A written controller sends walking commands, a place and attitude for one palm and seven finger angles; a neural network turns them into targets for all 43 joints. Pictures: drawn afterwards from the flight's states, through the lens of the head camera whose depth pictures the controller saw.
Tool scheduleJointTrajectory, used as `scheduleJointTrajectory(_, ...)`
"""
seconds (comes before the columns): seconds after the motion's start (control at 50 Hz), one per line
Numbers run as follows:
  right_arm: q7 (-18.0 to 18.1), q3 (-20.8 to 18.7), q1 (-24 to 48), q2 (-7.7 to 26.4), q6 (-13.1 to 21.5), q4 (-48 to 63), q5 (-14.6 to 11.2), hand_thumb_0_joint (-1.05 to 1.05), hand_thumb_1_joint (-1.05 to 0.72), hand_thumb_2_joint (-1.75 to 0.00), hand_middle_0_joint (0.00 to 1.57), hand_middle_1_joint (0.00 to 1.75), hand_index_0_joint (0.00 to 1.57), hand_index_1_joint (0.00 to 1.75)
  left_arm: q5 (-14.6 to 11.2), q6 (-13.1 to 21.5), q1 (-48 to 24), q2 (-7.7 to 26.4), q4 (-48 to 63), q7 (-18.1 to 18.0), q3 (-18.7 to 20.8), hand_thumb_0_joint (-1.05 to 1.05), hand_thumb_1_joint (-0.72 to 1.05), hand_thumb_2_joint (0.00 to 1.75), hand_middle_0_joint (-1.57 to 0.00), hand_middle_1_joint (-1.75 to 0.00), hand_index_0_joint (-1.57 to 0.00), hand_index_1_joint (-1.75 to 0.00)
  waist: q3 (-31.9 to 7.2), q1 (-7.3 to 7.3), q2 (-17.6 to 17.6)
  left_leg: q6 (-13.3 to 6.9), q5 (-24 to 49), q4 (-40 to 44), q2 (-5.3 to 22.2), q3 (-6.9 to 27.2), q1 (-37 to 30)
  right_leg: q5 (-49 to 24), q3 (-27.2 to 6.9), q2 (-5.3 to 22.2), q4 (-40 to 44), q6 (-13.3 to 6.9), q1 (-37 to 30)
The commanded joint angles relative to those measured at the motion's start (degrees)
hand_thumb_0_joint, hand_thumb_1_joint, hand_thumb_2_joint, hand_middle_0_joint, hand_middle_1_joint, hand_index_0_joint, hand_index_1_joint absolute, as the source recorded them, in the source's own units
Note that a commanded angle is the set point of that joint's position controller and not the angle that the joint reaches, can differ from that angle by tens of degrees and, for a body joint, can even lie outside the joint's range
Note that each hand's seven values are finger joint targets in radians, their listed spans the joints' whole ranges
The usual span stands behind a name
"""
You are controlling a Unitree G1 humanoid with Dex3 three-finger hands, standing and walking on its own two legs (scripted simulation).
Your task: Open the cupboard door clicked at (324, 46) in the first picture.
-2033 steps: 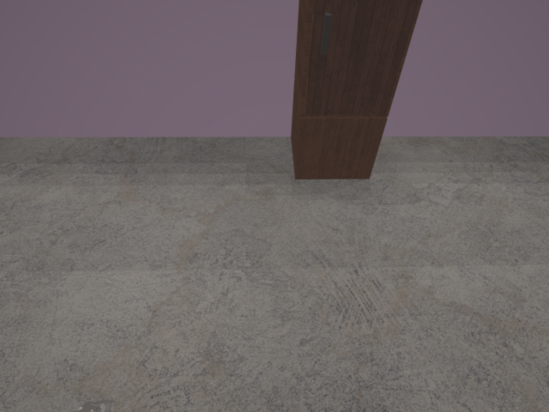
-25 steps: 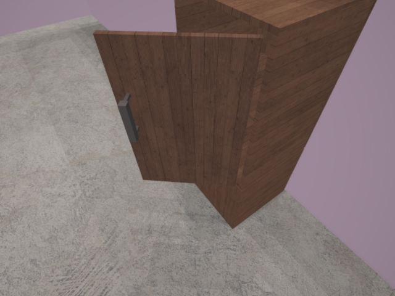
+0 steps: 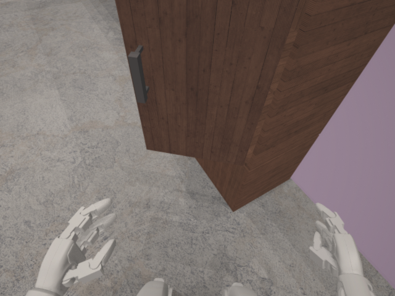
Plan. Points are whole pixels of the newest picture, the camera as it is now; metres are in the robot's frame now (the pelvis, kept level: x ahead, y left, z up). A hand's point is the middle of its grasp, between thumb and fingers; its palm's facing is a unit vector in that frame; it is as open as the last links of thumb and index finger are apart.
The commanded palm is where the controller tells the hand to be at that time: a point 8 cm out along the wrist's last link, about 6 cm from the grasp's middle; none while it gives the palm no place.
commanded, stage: raise the hand with hooked fingers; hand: left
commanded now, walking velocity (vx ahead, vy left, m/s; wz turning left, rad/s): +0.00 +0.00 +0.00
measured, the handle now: (141, 75) +0.61 +0.21 +0.09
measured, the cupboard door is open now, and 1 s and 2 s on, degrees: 49 49 49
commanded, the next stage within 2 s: move the hooked fingers beside the handle in 1.68 s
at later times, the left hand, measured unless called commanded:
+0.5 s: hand (58, 225) +0.22 +0.26 +0.06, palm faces +0.00 -1.00 -0.08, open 11.6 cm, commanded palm +0.20 +0.30 +0.06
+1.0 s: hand (43, 194) +0.26 +0.29 +0.09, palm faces -0.06 -1.00 -0.07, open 13.8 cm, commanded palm +0.24 +0.34 +0.10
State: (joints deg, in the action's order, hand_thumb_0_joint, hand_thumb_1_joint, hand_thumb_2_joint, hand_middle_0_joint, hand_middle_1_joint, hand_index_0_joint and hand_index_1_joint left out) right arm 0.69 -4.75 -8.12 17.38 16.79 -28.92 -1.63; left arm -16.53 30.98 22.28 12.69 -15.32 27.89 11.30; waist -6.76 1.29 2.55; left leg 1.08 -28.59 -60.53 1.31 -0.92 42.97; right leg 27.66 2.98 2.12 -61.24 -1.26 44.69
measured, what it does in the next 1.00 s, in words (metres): stands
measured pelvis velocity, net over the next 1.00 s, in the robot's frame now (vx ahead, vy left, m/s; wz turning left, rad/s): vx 0.00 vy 0.03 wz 0.01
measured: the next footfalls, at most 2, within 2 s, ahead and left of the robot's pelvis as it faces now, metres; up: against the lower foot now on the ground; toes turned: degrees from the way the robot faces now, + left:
none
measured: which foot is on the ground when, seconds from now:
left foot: down 0.00-1.00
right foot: down 0.00-1.00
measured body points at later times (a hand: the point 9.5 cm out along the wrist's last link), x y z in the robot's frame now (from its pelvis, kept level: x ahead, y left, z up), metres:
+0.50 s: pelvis -0.02 +0.03 +0.00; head +0.03 +0.04 +0.45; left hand +0.21 +0.31 +0.07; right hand +0.13 -0.21 -0.08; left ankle +0.01 +0.13 -0.67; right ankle +0.03 -0.11 -0.67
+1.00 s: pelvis +0.00 +0.03 +0.02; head +0.04 +0.04 +0.47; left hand +0.25 +0.35 +0.10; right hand +0.18 -0.20 -0.05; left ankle +0.01 +0.13 -0.67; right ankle +0.03 -0.11 -0.67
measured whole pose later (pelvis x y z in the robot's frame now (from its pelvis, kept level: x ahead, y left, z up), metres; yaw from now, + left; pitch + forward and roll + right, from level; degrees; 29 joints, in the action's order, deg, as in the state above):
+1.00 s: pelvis +0.00 +0.03 +0.02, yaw +1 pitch +8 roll -3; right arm 4.3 3.4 -14.9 15.3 13.6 -30.4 -2.7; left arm -19.6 11.8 4.1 23.6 -15.4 30.4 21.5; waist -4.6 0.7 -1.8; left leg -1.4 -26.5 -56.2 1.2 0.5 38.0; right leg 23.0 4.4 1.7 -51.6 0.9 36.7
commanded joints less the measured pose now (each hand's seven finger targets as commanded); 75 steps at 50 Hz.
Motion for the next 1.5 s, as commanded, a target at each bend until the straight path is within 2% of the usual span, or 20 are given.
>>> scheduleJointTrajectory(0.0,1.7,0.0,-1.5,4.2,2.2,7.6,0.0,0.0,-0.9,-0.9,0.2,0.3,0.2,0.3,-4.9,4.8,-13.5,10.1,27.1,-2.2,7.0,0.0,0.39,0.68,-0.24,-0.63,-0.24,-0.63,-13.0,-1.87,-7.0,-2.6,12.2,2.0,-2.1,0.2,-2.7,-8.0,-6.0,-1.6,9.4,0.1,-6.8)
scheduleJointTrajectory(0.02,2.2,0.6,-2.4,5.0,2.0,7.2,0.5,0.0,-0.9,-0.9,0.2,0.3,0.2,0.3,-4.6,5.0,-18.0,11.2,31.1,-2.8,5.9,0.0,0.36,0.67,-0.24,-0.64,-0.24,-0.64,-12.4,-3.03,-7.3,-3.0,12.7,1.1,-1.6,1.2,-2.7,-9.0,-5.1,-2.6,7.3,-0.3,-4.7)
scheduleJointTrajectory(0.08,2.9,1.0,-3.5,4.9,2.0,5.4,0.2,0.0,-0.9,-0.9,0.2,0.3,0.2,0.3,-1.2,2.5,-15.2,8.8,30.5,-3.7,1.4,0.0,0.29,0.64,-0.24,-0.69,-0.24,-0.69,-10.8,-4.51,-8.9,-3.2,11.4,2.4,-0.8,2.5,-3.8,-8.0,-2.5,-3.0,7.2,-0.4,-1.6)
scheduleJointTrajectory(0.12,3.4,1.5,-3.0,5.6,1.7,5.0,-0.2,0.0,-0.9,-0.9,0.2,0.3,0.2,0.3,-0.9,-1.6,-15.1,9.9,26.5,-2.6,1.4,0.0,0.25,0.62,-0.25,-0.72,-0.25,-0.72,-8.9,-4.55,-8.8,-3.0,10.5,2.9,-0.8,3.4,-2.7,-7.0,-1.6,-3.5,7.4,-0.6,-1.4)
scheduleJointTrajectory(0.18,3.3,1.6,-2.6,5.3,1.0,6.4,-0.9,0.0,-0.9,-0.9,0.2,0.3,0.2,0.3,0.5,-9.4,-8.0,10.8,22.8,-1.6,2.5,0.0,0.18,0.59,-0.25,-0.76,-0.25,-0.76,-11.1,-2.63,-7.3,-2.7,9.1,6.8,-1.2,3.8,-3.3,-5.4,0.0,-3.2,9.4,-0.1,-4.3)
scheduleJointTrajectory(0.26,3.6,2.1,-0.3,4.6,-0.6,8.9,-1.3,0.0,-0.9,-0.9,0.2,0.3,0.2,0.3,-2.8,-16.8,-5.0,13.9,21.2,-3.0,9.9,0.0,0.08,0.55,-0.26,-0.82,-0.26,-0.82,-12.9,0.45,-2.0,-2.3,8.2,10.3,-1.7,3.7,-2.8,-3.2,1.0,-3.0,11.3,0.4,-9.1)
scheduleJointTrajectory(0.32,3.8,2.8,0.0,3.7,-0.6,9.5,-0.7,0.0,-0.9,-0.9,0.2,0.3,0.2,0.3,-4.8,-15.3,-6.9,14.5,24.5,-6.0,12.7,0.0,0.01,0.52,-0.26,-0.87,-0.26,-0.87,-11.5,1.8,-2.3,-1.7,9.0,11.7,-1.6,4.1,-3.0,-2.9,1.7,-3.4,11.0,-0.1,-9.9)
scheduleJointTrajectory(0.4,3.4,3.0,-3.0,4.2,0.3,7.8,-0.4,0.0,-0.9,-0.9,0.2,0.3,0.2,0.3,-3.1,-10.0,-10.3,13.3,24.2,-7.9,10.2,0.0,-0.08,0.48,-0.27,-0.93,-0.27,-0.93,-7.8,-0.97,-3.9,-1.7,5.9,12.1,-1.3,4.0,-3.3,-0.7,1.6,-3.2,11.5,0.0,-5.4)
scheduleJointTrajectory(0.46,3.4,3.0,-4.4,5.5,1.2,7.0,-0.6,0.0,-0.9,-0.9,0.2,0.3,0.2,0.3,-1.8,-8.0,-13.3,13.1,22.0,-5.5,7.1,0.0,-0.15,0.45,-0.27,-0.98,-0.27,-0.98,-7.0,-2.53,-6.6,-1.8,3.4,12.5,-1.2,4.5,-4.3,0.1,1.4,-3.2,11.4,-0.3,-3.6)
scheduleJointTrajectory(0.54,4.1,2.9,-5.5,6.9,2.1,6.6,-1.2,0.0,-0.9,-0.9,0.2,0.3,0.2,0.3,-2.4,-9.7,-17.3,16.2,21.1,-1.9,7.9,0.0,-0.24,0.41,-0.28,-1.03,-0.28,-1.03,-9.3,-3.06,-6.2,-2.1,3.7,13.3,-1.1,5.1,-6.7,-1.4,1.1,-3.2,12.5,-0.2,-5.8)
scheduleJointTrajectory(0.62,4.5,2.9,-5.5,7.1,2.1,6.6,-1.1,0.0,-0.9,-0.9,0.2,0.3,0.2,0.3,-3.7,-11.1,-17.4,21.9,22.5,-2.0,14.3,0.0,-0.34,0.37,-0.29,-1.1,-0.29,-1.1,-11.9,-0.75,-9.6,-1.6,10.6,14.2,-1.0,5.3,-10.4,-6.4,1.7,-3.6,12.2,-0.8,-9.3)
scheduleJointTrajectory(0.72,4.1,3.3,-5.4,6.5,1.3,6.5,-0.9,0.0,-0.9,-0.9,0.2,0.3,0.2,0.3,-5.1,-11.8,-18.0,20.5,19.9,-3.2,15.3,0.0,-0.45,0.32,-0.3,-1.17,-0.3,-1.17,-8.7,-0.64,-9.2,-1.1,15.1,14.8,-0.8,4.9,-11.0,-10.0,2.3,-4.0,13.1,-0.9,-10.8)
scheduleJointTrajectory(0.82,4.0,3.6,-6.0,7.2,0.5,6.6,-1.1,0.0,-0.9,-0.9,0.2,0.3,0.2,0.3,-4.1,-14.9,-22.6,19.2,13.7,-0.1,12.2,0.0,-0.5,0.3,-0.3,-1.2,-0.3,-1.2,-6.2,-2.38,-9.0,-1.3,15.3,15.3,-0.8,4.3,-11.3,-11.5,2.1,-4.0,14.6,-0.6,-10.3)
scheduleJointTrajectory(0.9,4.6,3.6,-5.8,7.6,0.2,6.6,-1.3,0.0,-0.9,-0.9,0.2,0.3,0.2,0.3,-4.5,-15.9,-28.1,23.3,11.9,2.3,15.1,0.0,-0.5,0.3,-0.3,-1.2,-0.3,-1.2,-8.8,-2.24,-6.0,-1.8,13.4,15.9,-0.9,4.1,-11.9,-10.3,1.3,-3.7,16.3,-0.3,-12.1)
scheduleJointTrajectory(1.02,5.0,4.2,-6.1,7.3,0.1,5.7,-0.8,0.0,-0.9,-0.9,0.2,0.3,0.2,0.3,-6.3,-13.7,-33.6,28.1,10.4,3.9,19.9,0.0,-0.5,0.3,-0.3,-1.2,-0.3,-1.2,-12.1,-1.27,-7.7,-1.7,18.4,15.3,-1.2,3.5,-14.3,-14.7,0.6,-4.3,16.4,-0.9,-15.6)
scheduleJointTrajectory(1.12,5.1,4.2,-6.3,7.7,-0.7,5.1,-1.2,0.0,-0.9,-0.9,0.2,0.3,0.2,0.3,-6.4,-15.5,-35.7,27.5,3.2,6.3,18.8,0.0,-0.5,0.3,-0.3,-1.2,-0.3,-1.2,-8.9,-1.76,-8.2,-1.9,17.4,16.0,-1.2,2.7,-13.2,-14.5,0.0,-3.9,17.9,-0.8,-15.4)
scheduleJointTrajectory(1.2,5.0,3.8,-6.9,7.7,-1.1,5.5,-1.4,0.0,-0.9,-0.9,0.2,0.3,0.2,0.3,-6.2,-17.2,-34.9,27.2,0.1,8.1,18.3,0.0,-0.5,0.3,-0.3,-1.2,-0.3,-1.2,-10.2,-1.67,-6.4,-2.2,17.8,16.5,-1.4,2.3,-13.2,-15.5,-0.4,-3.3,18.9,-0.4,-16.3)
scheduleJointTrajectory(1.26,4.3,3.6,-7.4,7.8,-1.2,6.2,-1.1,0.0,-0.9,-0.9,0.2,0.3,0.2,0.3,-6.9,-16.3,-34.1,27.9,1.0,8.5,19.4,0.0,-0.5,0.3,-0.3,-1.2,-0.3,-1.2,-12.0,-0.99,-5.4,-2.2,20.7,16.2,-1.5,2.0,-13.4,-18.7,-0.7,-3.4,18.4,-0.4,-18.2)
scheduleJointTrajectory(1.42,4.3,3.5,-7.4,7.7,-1.7,6.5,-0.9,0.0,-0.9,-0.9,0.2,0.3,0.2,0.3,-6.7,-13.0,-37.2,29.7,1.7,6.0,21.3,0.0,-0.5,0.3,-0.3,-1.2,-0.3,-1.2,-8.8,-1.39,-5.9,-2.4,15.1,16.6,-1.5,1.3,-11.5,-11.7,-1.9,-3.5,19.5,-0.5,-16.9)
scheduleJointTrajectory(1.48,4.4,3.6,-7.2,7.4,-1.7,6.4,-1.1,0.0,-0.9,-0.9,0.2,0.3,0.2,0.3,-6.0,-12.9,-36.8,28.9,2.4,6.3,20.0,0.0,-0.5,0.3,-0.3,-1.2,-0.3,-1.2,-10.9,-1.3,-9.0,-2.4,14.7,17.1,-1.6,1.3,-12.6,-11.7,-2.1,-3.1,19.6,-0.4,-17.4)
